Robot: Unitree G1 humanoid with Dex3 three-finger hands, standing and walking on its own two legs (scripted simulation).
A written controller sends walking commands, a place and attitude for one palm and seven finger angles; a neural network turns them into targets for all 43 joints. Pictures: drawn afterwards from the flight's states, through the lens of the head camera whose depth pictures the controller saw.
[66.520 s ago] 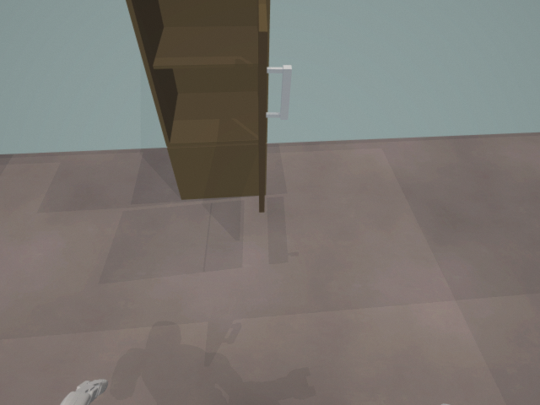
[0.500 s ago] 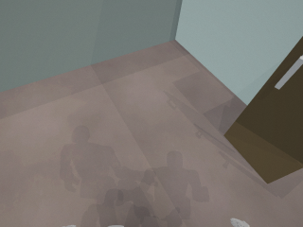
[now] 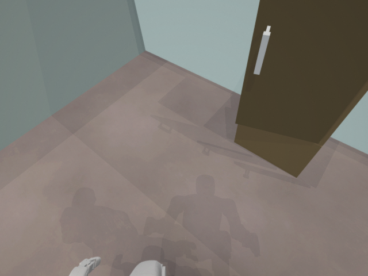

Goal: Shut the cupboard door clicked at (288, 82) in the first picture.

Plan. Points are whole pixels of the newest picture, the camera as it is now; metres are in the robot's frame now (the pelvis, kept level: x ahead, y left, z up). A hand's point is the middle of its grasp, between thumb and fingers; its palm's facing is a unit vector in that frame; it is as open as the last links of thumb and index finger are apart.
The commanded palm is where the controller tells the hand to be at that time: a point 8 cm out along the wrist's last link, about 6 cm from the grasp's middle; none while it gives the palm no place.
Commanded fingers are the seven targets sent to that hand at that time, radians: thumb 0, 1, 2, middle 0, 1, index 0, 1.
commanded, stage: turn to face it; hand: left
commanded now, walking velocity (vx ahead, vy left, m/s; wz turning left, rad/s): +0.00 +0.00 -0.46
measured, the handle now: (262, 51) +0.76 -0.22 +0.03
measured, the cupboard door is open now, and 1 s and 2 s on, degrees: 18 18 18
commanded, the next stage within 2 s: take the last steps up to it in 0.44 s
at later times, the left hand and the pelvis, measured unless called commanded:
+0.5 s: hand (104, 268) +0.15 +0.22 -0.16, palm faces -0.17 -0.96 -0.22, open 7.4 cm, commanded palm none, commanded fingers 0.00 0.90 0.90 -0.20 -0.30 -0.20 -0.30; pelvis +0.04 +0.03 +0.01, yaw -12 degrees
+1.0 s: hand (133, 263) +0.17 +0.16 -0.19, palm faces -0.25 -0.96 -0.14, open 7.4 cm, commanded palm none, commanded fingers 0.00 0.90 0.90 -0.20 -0.30 -0.20 -0.30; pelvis +0.12 -0.01 +0.00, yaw -17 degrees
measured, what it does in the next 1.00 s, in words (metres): walks ahead, turning right: left foot, then right foot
